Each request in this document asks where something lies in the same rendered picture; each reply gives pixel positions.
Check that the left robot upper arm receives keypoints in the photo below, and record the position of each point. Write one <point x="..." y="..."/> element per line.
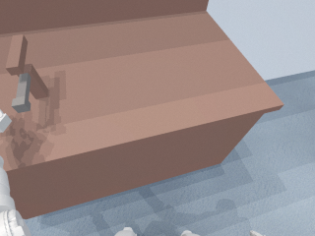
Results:
<point x="12" y="224"/>

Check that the robot left forearm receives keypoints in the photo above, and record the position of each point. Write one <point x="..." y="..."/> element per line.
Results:
<point x="6" y="202"/>

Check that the left robot hand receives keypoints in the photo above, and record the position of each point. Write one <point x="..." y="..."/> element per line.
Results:
<point x="4" y="121"/>

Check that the robot left shin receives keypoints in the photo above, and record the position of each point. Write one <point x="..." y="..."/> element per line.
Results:
<point x="128" y="228"/>

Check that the tap lever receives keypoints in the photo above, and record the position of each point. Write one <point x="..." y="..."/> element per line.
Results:
<point x="21" y="102"/>

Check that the counter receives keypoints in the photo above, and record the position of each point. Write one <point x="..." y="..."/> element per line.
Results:
<point x="123" y="93"/>

